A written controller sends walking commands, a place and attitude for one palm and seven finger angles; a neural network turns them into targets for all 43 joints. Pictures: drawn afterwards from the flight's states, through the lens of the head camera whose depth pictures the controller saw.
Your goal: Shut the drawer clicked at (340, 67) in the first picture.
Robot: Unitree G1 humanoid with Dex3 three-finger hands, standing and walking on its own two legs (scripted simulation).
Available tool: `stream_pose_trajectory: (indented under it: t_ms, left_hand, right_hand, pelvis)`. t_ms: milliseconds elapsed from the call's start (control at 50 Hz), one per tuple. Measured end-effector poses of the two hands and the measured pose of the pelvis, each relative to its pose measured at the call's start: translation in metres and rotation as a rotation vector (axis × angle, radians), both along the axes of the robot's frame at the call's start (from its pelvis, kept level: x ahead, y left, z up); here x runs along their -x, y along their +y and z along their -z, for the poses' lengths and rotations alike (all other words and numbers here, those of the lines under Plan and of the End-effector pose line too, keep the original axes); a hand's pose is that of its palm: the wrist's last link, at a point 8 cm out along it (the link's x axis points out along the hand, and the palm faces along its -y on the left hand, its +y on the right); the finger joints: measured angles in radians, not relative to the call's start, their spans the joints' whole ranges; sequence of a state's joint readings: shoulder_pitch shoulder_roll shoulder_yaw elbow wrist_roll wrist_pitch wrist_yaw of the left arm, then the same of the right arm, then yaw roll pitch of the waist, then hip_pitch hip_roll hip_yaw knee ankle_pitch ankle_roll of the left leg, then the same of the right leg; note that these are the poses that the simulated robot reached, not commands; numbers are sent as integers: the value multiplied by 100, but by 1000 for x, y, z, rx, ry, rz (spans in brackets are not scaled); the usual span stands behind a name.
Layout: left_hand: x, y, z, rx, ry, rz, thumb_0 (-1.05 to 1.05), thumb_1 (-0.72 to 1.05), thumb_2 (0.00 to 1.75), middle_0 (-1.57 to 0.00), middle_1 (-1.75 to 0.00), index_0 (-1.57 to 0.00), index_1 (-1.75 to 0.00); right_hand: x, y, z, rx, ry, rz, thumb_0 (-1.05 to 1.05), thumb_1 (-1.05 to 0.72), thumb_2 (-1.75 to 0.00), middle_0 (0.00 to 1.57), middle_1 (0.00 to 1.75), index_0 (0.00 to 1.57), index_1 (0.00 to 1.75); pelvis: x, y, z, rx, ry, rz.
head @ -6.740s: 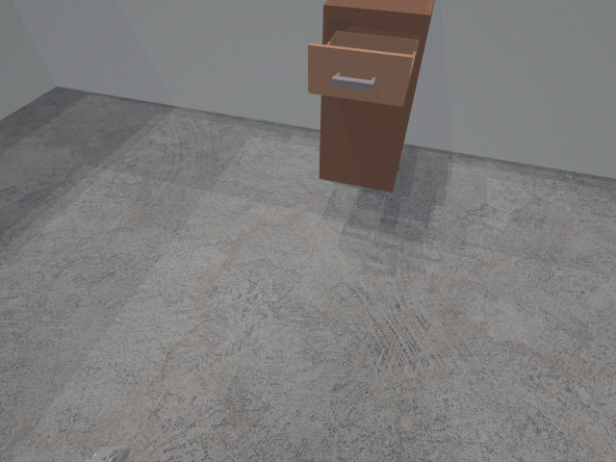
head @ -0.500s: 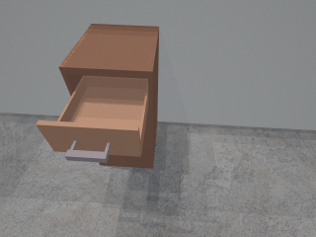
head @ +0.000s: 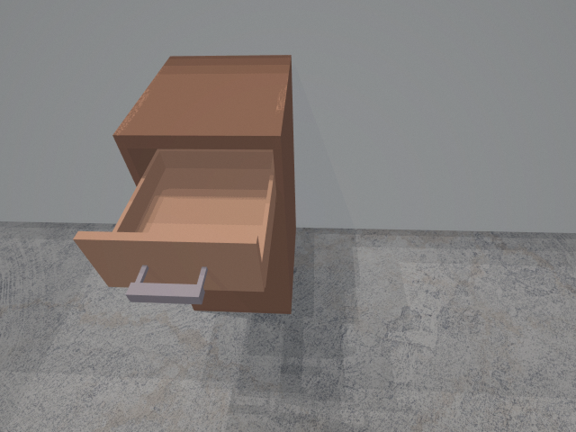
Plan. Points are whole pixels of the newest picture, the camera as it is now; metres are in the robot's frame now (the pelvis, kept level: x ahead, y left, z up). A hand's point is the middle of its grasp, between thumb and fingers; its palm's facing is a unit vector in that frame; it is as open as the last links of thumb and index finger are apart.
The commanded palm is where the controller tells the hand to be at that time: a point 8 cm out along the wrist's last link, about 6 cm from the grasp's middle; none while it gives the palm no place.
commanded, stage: look again from close up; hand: left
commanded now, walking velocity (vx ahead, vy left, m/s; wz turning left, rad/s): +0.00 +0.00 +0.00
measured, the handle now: (169, 282) +0.39 +0.26 -0.08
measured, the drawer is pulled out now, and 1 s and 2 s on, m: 0.28 0.28 0.28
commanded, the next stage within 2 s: shuffle to correct the standing spot in 0.20 s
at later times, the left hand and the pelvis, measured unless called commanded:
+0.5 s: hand out of the picture +0.00 +0.15 -0.18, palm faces +0.05 -0.98 -0.17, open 7.4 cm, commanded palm none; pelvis +0.01 -0.01 +0.00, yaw +1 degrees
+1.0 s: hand out of the picture +0.10 +0.19 -0.17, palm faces +0.08 -0.97 -0.24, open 7.3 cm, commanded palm none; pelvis +0.06 +0.01 -0.01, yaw +3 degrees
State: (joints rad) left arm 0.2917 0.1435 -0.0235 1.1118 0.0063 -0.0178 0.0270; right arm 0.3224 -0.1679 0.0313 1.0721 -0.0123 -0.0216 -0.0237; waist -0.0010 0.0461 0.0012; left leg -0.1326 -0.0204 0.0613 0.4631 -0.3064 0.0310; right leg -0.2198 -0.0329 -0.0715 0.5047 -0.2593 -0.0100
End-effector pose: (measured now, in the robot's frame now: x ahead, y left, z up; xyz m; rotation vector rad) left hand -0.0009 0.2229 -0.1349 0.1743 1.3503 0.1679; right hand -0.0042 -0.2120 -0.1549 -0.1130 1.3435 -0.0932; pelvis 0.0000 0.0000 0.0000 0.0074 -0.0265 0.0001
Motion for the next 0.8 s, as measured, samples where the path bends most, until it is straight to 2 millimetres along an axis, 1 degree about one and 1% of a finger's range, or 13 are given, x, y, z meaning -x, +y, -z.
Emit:
stream_pose_trajectory:
  t_ms: [120,220,320,480,540,620,660,700,740,800]
  left_hand:
    - [-4,-4,0,4,9,5,1,92,90,-20,-30,-20,-29]
    - [-2,-9,1,13,28,-1,1,92,90,-20,-30,-20,-29]
    - [2,-16,3,24,48,-9,1,92,90,-20,-30,-20,-29]
    - [7,-24,10,50,56,-38,1,91,90,-20,-30,-20,-29]
    - [8,-22,14,61,60,-62,1,91,90,-20,-30,-20,-29]
    - [8,-12,19,72,83,-79,1,91,90,-20,-30,-20,-30]
    - [4,-6,22,72,99,-76,1,91,90,-20,-30,-20,-29]
    - [-4,0,21,61,107,-61,1,91,90,-20,-30,-20,-29]
    - [-19,5,18,46,100,-48,1,91,90,-20,-30,-20,-29]
    - [-49,11,13,21,48,-36,1,91,90,-20,-30,-20,-29]
  right_hand:
    - [9,3,-1,-14,41,4,1,-92,-90,20,30,20,30]
    - [15,2,-2,-13,78,7,1,-92,-90,20,30,20,30]
    - [17,-3,-4,-5,98,9,1,-91,-90,20,30,20,30]
    - [10,-10,-2,11,116,-8,1,-91,-90,20,30,20,30]
    - [4,-11,-2,27,121,-15,1,-91,-90,20,30,20,30]
    - [-8,-6,-7,50,110,-15,1,-91,-90,19,30,20,30]
    - [-12,-1,-7,55,98,-13,1,-91,-90,19,30,20,30]
    - [-14,3,-6,54,95,-5,1,-91,-90,19,30,20,30]
    - [-12,9,-3,43,104,3,1,-91,-90,19,30,20,30]
    - [-9,16,2,14,140,10,0,-91,-90,19,30,20,30]
  pelvis:
    - [-1,-3,-1,-4,4,3]
    - [-3,-7,-2,-5,6,2]
    - [-6,-10,-2,-4,6,0]
    - [-13,-12,2,6,6,-11]
    - [-19,-8,4,20,12,-18]
    - [-29,0,6,14,19,-14]
    - [-34,5,7,7,21,-10]
    - [-39,9,8,3,21,0]
    - [-45,11,8,2,20,1]
    - [-52,11,9,-5,19,-8]
